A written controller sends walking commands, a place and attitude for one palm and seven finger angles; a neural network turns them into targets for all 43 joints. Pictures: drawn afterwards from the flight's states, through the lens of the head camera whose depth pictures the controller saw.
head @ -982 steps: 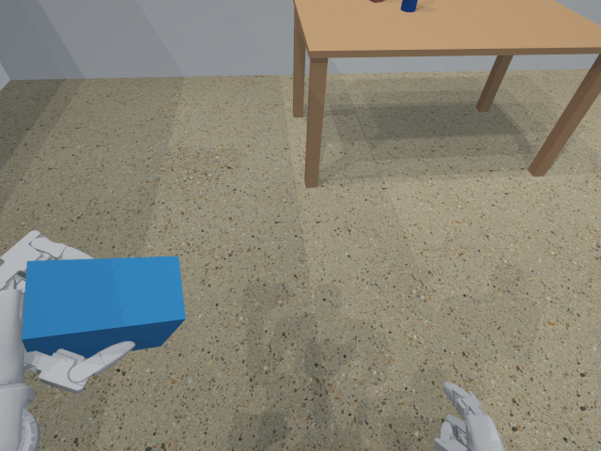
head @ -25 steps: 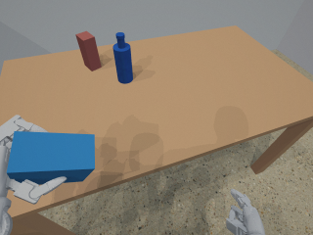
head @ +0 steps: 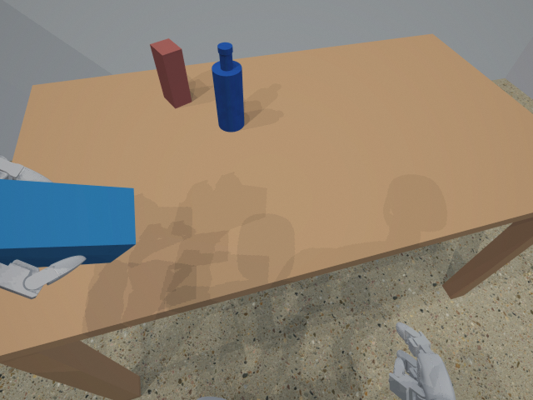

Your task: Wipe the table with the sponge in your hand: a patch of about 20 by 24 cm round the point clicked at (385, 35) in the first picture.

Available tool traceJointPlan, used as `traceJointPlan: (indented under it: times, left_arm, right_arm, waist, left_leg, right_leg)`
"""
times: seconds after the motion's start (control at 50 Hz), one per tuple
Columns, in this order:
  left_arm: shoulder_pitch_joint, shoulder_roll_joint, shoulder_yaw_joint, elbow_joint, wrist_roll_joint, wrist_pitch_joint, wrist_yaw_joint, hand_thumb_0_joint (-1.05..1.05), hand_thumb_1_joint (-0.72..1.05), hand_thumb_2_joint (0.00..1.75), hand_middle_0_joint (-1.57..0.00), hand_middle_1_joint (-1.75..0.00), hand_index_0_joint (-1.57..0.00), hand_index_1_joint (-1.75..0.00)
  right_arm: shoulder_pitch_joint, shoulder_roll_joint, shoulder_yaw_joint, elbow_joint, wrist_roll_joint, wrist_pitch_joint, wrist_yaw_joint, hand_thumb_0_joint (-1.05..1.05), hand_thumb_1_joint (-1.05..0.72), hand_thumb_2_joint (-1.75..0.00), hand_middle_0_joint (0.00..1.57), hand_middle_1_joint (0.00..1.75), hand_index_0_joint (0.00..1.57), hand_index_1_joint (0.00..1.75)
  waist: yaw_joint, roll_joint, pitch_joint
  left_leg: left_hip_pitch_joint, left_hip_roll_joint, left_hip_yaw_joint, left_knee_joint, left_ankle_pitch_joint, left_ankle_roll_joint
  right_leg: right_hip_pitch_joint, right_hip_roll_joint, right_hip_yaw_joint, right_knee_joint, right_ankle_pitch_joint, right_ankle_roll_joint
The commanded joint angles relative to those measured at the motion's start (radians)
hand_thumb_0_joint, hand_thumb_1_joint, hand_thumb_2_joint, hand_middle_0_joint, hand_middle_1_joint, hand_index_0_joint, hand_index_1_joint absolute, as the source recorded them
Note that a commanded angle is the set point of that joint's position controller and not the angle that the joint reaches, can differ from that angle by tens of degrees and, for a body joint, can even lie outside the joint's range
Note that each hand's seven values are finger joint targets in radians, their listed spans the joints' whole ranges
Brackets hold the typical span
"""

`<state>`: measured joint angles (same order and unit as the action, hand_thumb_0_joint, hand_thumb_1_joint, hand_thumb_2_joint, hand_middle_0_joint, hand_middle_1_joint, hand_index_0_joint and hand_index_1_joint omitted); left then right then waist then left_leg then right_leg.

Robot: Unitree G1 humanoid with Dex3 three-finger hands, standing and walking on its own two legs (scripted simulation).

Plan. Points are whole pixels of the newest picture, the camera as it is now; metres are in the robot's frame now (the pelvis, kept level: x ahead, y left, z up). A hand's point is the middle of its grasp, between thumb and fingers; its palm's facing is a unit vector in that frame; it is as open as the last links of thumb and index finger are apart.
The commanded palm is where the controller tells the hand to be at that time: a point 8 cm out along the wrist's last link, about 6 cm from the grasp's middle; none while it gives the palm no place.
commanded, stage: come to a stop and stand still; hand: left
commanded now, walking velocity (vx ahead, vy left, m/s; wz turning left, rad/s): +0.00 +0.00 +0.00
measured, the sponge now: (83, 229) +0.26 +0.26 +0.15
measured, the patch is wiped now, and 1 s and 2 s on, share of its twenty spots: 0.00 0.00 0.00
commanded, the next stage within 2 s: look again from close up in 0.76 s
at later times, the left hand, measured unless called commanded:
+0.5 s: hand out of the picture +0.18 +0.36 +0.16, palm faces +0.44 -0.84 -0.31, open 10.6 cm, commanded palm +0.12 +0.39 +0.17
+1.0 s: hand out of the picture +0.18 +0.36 +0.14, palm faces +0.38 -0.84 -0.38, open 10.6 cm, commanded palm +0.12 +0.39 +0.17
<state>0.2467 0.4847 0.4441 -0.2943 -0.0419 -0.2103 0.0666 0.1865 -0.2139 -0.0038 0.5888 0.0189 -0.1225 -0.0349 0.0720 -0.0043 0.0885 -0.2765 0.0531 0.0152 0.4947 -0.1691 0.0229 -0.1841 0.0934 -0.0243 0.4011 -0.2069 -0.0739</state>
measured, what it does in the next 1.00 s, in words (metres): shifts its weight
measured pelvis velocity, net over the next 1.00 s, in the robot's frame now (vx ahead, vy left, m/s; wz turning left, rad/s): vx -0.03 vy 0.11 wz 0.01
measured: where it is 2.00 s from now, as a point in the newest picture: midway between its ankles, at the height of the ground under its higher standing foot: outside the picture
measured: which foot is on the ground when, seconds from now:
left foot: down 0.00-1.00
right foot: down 0.00-1.00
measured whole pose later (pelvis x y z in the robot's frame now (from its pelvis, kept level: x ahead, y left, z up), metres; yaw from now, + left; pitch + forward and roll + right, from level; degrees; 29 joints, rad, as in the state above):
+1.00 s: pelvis -0.03 +0.11 +0.00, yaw +1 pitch -2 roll -2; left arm 0.41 0.35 0.33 -0.41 0.00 -0.21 0.09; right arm 0.21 -0.19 0.03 0.58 0.00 -0.14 -0.03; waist 0.03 -0.03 0.06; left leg -0.25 -0.08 0.06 0.38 -0.12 0.09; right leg -0.17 -0.01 0.02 0.39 -0.20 0.01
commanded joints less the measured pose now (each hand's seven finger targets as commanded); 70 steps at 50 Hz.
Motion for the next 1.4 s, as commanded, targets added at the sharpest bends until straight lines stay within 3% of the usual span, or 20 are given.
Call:
traceJointPlan:
  times: [0.0,0.04,0.06,0.12,0.14,0.16,0.24,0.32,0.42,0.48,0.54,0.56,0.64,0.72,0.76,0.96,1.04,1.06,1.26,1.38]
  left_arm:
    - [0.076,-0.002,-0.054,-0.307,-0.026,-0.081,0.018,0.00,0.10,1.30,-1.20,-1.60,-1.20,-1.60]
    - [0.144,-0.027,-0.081,-0.352,-0.024,-0.068,0.025,0.00,0.10,1.30,-1.20,-1.60,-1.20,-1.60]
    - [0.145,0.003,-0.057,-0.371,-0.016,-0.062,0.029,0.00,0.10,1.30,-1.20,-1.60,-1.20,-1.60]
    - [0.150,0.104,0.055,-0.404,-0.018,-0.066,0.048,0.00,0.10,1.30,-1.20,-1.60,-1.20,-1.60]
    - [0.157,0.167,0.123,-0.421,-0.018,-0.067,0.058,0.00,0.10,1.30,-1.20,-1.60,-1.20,-1.60]
    - [0.137,0.127,0.101,-0.419,-0.024,-0.072,0.055,0.00,0.10,1.30,-1.20,-1.60,-1.20,-1.60]
    - [0.049,0.130,0.094,-0.432,-0.014,-0.085,0.056,0.00,0.10,1.30,-1.20,-1.60,-1.20,-1.60]
    - [-0.018,0.047,0.002,-0.396,0.015,-0.096,0.047,0.00,0.10,1.30,-1.20,-1.60,-1.20,-1.60]
    - [-0.010,-0.016,-0.079,-0.385,0.037,-0.082,0.046,0.00,0.10,1.30,-1.20,-1.60,-1.20,-1.60]
    - [0.005,0.008,-0.046,-0.360,0.040,-0.074,0.052,0.00,0.10,1.30,-1.20,-1.60,-1.20,-1.60]
    - [-0.001,0.073,0.028,-0.398,0.042,-0.081,0.055,0.00,0.10,1.30,-1.20,-1.60,-1.20,-1.60]
    - [-0.006,0.050,0.009,-0.392,0.038,-0.085,0.052,0.00,0.10,1.30,-1.20,-1.60,-1.20,-1.60]
    - [0.017,0.078,0.040,-0.440,0.032,-0.088,0.053,0.00,0.10,1.30,-1.20,-1.60,-1.20,-1.60]
    - [0.080,0.045,0.007,-0.393,0.021,-0.083,0.048,0.00,0.10,1.30,-1.20,-1.60,-1.20,-1.60]
    - [0.109,0.012,-0.014,-0.344,0.019,-0.077,0.044,0.00,0.10,1.30,-1.20,-1.60,-1.20,-1.60]
    - [0.024,0.043,-0.012,-0.388,0.034,-0.086,0.052,0.00,0.10,1.30,-1.20,-1.60,-1.20,-1.60]
    - [0.052,0.085,0.026,-0.420,0.035,-0.085,0.059,0.00,0.10,1.30,-1.20,-1.60,-1.20,-1.60]
    - [0.069,0.036,-0.010,-0.397,0.025,-0.088,0.052,0.00,0.10,1.30,-1.20,-1.60,-1.20,-1.60]
    - [0.113,0.034,-0.006,-0.324,0.001,-0.069,0.040,0.00,0.10,1.30,-1.20,-1.60,-1.20,-1.60]
    - [0.046,0.062,0.002,-0.401,-0.011,-0.059,0.037,0.00,0.10,1.30,-1.20,-1.60,-1.20,-1.60]
  right_arm:
    - [-0.061,-0.121,-0.053,-0.169,0.009,-0.068,0.034,0.00,-0.90,-0.90,0.20,0.30,0.20,0.30]
    - [-0.097,-0.107,-0.049,-0.178,0.017,-0.075,0.046,0.00,-0.90,-0.90,0.20,0.30,0.20,0.30]
    - [-0.076,-0.115,-0.054,-0.187,0.009,-0.071,0.042,0.00,-0.90,-0.90,0.20,0.30,0.20,0.30]
    - [-0.091,-0.111,-0.046,-0.193,-0.003,-0.067,0.016,0.00,-0.90,-0.90,0.20,0.30,0.20,0.30]
    - [-0.114,-0.116,-0.043,-0.184,-0.002,-0.063,0.007,0.00,-0.90,-0.90,0.20,0.30,0.20,0.30]
    - [-0.107,-0.106,-0.038,-0.191,-0.006,-0.057,-0.003,0.00,-0.90,-0.90,0.20,0.30,0.20,0.30]
    - [-0.108,-0.104,-0.023,-0.192,-0.001,-0.066,-0.020,0.00,-0.90,-0.90,0.20,0.30,0.20,0.30]
    - [-0.072,-0.107,-0.021,-0.179,-0.004,-0.097,-0.012,0.00,-0.90,-0.90,0.20,0.30,0.20,0.30]
    - [-0.041,-0.115,-0.027,-0.160,-0.006,-0.112,0.012,0.00,-0.90,-0.90,0.20,0.30,0.20,0.30]
    - [-0.051,-0.111,-0.024,-0.157,-0.009,-0.100,0.016,0.00,-0.90,-0.90,0.20,0.30,0.20,0.30]
    - [-0.070,-0.110,-0.026,-0.157,-0.011,-0.093,0.013,0.00,-0.90,-0.90,0.20,0.30,0.20,0.30]
    - [-0.067,-0.101,-0.021,-0.160,-0.016,-0.088,0.011,0.00,-0.90,-0.90,0.20,0.30,0.20,0.30]
    - [-0.076,-0.096,-0.019,-0.166,-0.016,-0.086,0.014,0.00,-0.90,-0.90,0.20,0.30,0.20,0.30]
    - [-0.068,-0.102,-0.022,-0.166,-0.014,-0.087,0.012,0.00,-0.90,-0.90,0.20,0.30,0.20,0.30]
    - [-0.073,-0.106,-0.018,-0.157,-0.014,-0.081,0.013,0.00,-0.90,-0.90,0.20,0.30,0.20,0.30]
    - [-0.088,-0.111,-0.021,-0.161,-0.014,-0.077,-0.003,0.00,-0.90,-0.90,0.20,0.30,0.20,0.30]
    - [-0.090,-0.108,-0.025,-0.167,-0.009,-0.081,-0.004,0.00,-0.90,-0.90,0.20,0.30,0.20,0.30]
    - [-0.081,-0.109,-0.021,-0.166,-0.015,-0.078,-0.003,0.00,-0.90,-0.90,0.20,0.30,0.20,0.30]
    - [-0.078,-0.111,-0.020,-0.161,-0.011,-0.061,-0.010,0.00,-0.90,-0.90,0.20,0.30,0.20,0.30]
    - [-0.089,-0.105,-0.030,-0.183,-0.004,-0.052,-0.013,0.00,-0.90,-0.90,0.20,0.30,0.20,0.30]
  waist:
    - [-0.011,0.081,-0.312]
    - [-0.013,-0.034,-0.304]
    - [-0.019,-0.084,-0.286]
    - [-0.029,-0.097,-0.238]
    - [-0.031,-0.061,-0.232]
    - [-0.042,-0.029,-0.211]
    - [-0.045,0.153,-0.132]
    - [-0.044,0.220,-0.134]
    - [-0.050,0.133,-0.144]
    - [-0.047,0.103,-0.141]
    - [-0.045,0.155,-0.142]
    - [-0.046,0.146,-0.141]
    - [-0.044,0.144,-0.177]
    - [-0.048,0.066,-0.216]
    - [-0.049,0.069,-0.197]
    - [-0.047,0.116,-0.163]
    - [-0.046,0.112,-0.191]
    - [-0.047,0.102,-0.186]
    - [-0.055,0.029,-0.208]
    - [-0.054,0.095,-0.242]
  left_leg:
    - [0.161,0.008,-0.015,-0.038,0.274,0.041]
    - [0.195,0.023,-0.016,-0.021,0.271,0.044]
    - [0.163,0.014,-0.018,-0.012,0.237,0.036]
    - [0.126,-0.006,-0.050,-0.051,0.069,0.014]
    - [0.145,0.001,-0.059,-0.064,0.038,0.013]
    - [0.122,0.009,-0.077,-0.088,-0.007,0.016]
    - [0.021,0.056,-0.142,-0.208,-0.216,0.028]
    - [-0.106,0.114,-0.186,-0.321,-0.433,0.044]
    - [-0.021,0.121,-0.207,-0.328,-0.396,0.006]
    - [-0.021,0.117,-0.214,-0.348,-0.416,-0.025]
    - [-0.023,0.108,-0.205,-0.384,-0.429,-0.053]
    - [-0.021,0.108,-0.210,-0.379,-0.423,-0.054]
    - [0.048,0.085,-0.167,-0.331,-0.282,-0.073]
    - [0.110,0.072,-0.168,-0.270,-0.138,-0.072]
    - [0.090,0.074,-0.172,-0.297,-0.194,-0.075]
    - [0.014,0.074,-0.183,-0.315,-0.293,-0.041]
    - [0.059,0.066,-0.165,-0.272,-0.209,-0.044]
    - [0.059,0.063,-0.166,-0.269,-0.198,-0.038]
    - [0.139,0.042,-0.123,-0.169,0.009,-0.019]
    - [0.191,0.095,-0.127,-0.165,0.136,-0.026]
  right_leg:
    - [0.127,-0.187,0.160,0.027,0.482,0.160]
    - [0.082,-0.165,0.142,0.008,0.404,0.155]
    - [0.078,-0.169,0.138,-0.012,0.366,0.145]
    - [0.013,-0.181,0.168,-0.067,0.128,0.075]
    - [-0.022,-0.178,0.171,-0.075,0.050,0.055]
    - [-0.028,-0.177,0.156,-0.079,-0.009,0.048]
    - [-0.015,-0.128,0.115,-0.036,-0.074,0.050]
    - [0.093,-0.105,0.050,0.089,-0.058,0.061]
    - [0.025,-0.092,0.048,0.083,-0.052,0.065]
    - [0.022,-0.080,0.044,0.075,-0.065,0.066]
    - [0.036,-0.064,0.027,0.096,-0.069,0.070]
    - [0.038,-0.066,0.026,0.089,-0.065,0.069]
    - [0.065,-0.078,0.015,0.009,-0.033,0.055]
    - [0.059,-0.108,0.052,-0.034,0.004,0.045]
    - [0.041,-0.100,0.048,-0.033,-0.020,0.051]
    - [0.063,-0.104,0.060,-0.020,-0.013,0.055]
    - [0.055,-0.115,0.070,-0.033,0.002,0.047]
    - [0.048,-0.113,0.068,-0.040,0.012,0.048]
    - [-0.015,-0.134,0.113,-0.104,0.084,0.040]
    - [-0.021,-0.110,0.101,-0.039,0.114,0.051]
